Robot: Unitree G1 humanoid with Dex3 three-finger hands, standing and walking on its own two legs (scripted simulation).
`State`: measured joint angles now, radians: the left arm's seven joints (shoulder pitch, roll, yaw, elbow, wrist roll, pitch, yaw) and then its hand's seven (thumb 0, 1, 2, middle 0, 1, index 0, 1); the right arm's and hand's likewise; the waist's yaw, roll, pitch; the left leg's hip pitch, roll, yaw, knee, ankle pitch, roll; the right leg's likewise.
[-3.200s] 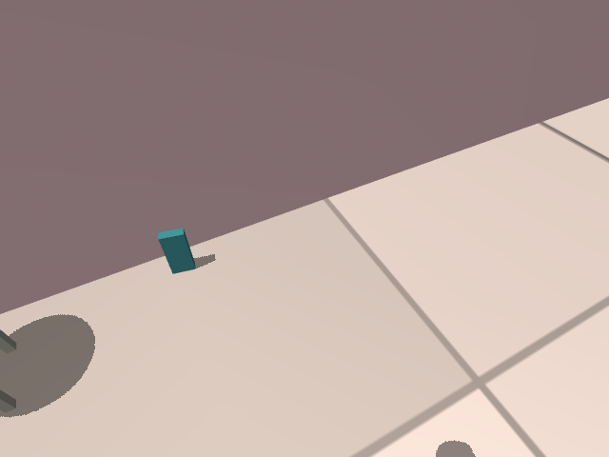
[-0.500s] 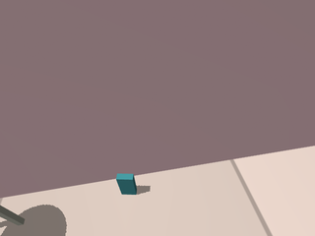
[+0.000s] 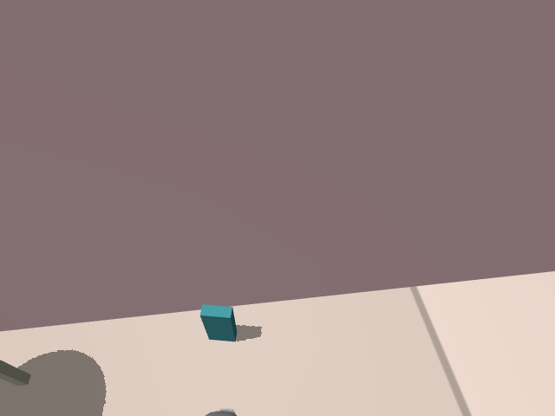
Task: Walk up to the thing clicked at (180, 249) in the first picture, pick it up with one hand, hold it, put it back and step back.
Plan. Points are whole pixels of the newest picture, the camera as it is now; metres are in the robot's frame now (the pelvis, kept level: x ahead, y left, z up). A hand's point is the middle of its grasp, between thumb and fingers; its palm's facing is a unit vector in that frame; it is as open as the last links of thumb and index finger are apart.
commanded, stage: walk up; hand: left
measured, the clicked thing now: (220, 324) +0.49 +0.20 -0.64
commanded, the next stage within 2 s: none
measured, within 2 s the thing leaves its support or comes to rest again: neither
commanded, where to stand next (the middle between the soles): +0.13 +0.00 m, yaw -1 degrees
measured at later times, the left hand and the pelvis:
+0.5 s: hand out of the picture +0.08 +0.27 -0.13, palm faces -0.01 -0.93 -0.36, open 7.4 cm; pelvis +0.01 +0.01 +0.03, yaw +0 degrees
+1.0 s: hand out of the picture +0.09 +0.26 -0.12, palm faces -0.01 -0.94 -0.34, open 7.4 cm; pelvis +0.02 +0.01 +0.03, yaw +1 degrees
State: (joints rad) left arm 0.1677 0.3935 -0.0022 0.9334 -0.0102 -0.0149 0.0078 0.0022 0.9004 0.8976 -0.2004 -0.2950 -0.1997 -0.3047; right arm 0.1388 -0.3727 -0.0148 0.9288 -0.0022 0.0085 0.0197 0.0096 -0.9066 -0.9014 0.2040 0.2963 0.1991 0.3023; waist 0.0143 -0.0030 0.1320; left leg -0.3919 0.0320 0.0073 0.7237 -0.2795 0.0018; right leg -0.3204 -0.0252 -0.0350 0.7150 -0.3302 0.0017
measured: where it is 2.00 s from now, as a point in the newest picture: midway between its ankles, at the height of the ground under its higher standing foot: outside the picture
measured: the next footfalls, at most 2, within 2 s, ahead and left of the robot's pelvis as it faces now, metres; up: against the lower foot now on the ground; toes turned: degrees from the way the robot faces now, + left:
left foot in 1.24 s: +0.16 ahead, +0.18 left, +0.00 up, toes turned +4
right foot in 1.66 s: +0.10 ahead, -0.16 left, +0.00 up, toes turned -1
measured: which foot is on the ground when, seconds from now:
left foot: down 0.00-1.00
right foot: down 0.00-1.00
